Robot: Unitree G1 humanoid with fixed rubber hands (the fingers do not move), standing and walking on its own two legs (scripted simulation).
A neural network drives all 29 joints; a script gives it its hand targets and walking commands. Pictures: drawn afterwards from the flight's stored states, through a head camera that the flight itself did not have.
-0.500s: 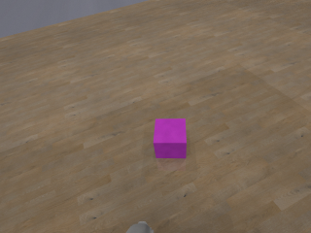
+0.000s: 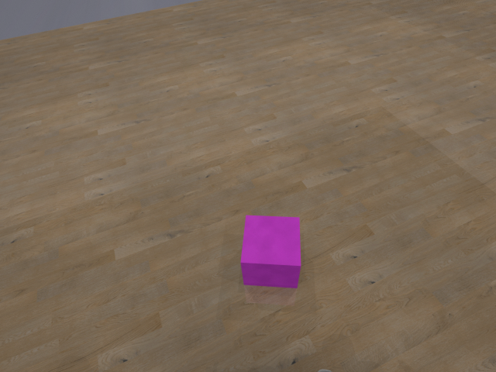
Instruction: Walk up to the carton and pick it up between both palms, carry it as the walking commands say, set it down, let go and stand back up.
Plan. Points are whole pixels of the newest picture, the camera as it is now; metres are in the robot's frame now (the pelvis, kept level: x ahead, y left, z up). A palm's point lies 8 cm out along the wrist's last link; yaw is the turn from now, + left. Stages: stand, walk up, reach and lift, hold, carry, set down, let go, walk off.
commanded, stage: walk up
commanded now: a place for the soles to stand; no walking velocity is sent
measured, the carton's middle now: (271, 251) +0.68 -0.02 -0.65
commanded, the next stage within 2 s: none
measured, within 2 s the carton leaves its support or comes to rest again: neither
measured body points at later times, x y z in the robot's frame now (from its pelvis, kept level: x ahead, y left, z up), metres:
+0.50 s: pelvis +0.14 +0.01 +0.00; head +0.16 +0.00 +0.45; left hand +0.20 +0.34 -0.10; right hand +0.24 -0.33 -0.10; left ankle +0.17 +0.14 -0.71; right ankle +0.16 -0.11 -0.71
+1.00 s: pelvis +0.16 +0.00 +0.03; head +0.17 +0.00 +0.48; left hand +0.31 +0.30 -0.08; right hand +0.23 -0.33 -0.09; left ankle +0.17 +0.14 -0.71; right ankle +0.16 -0.11 -0.71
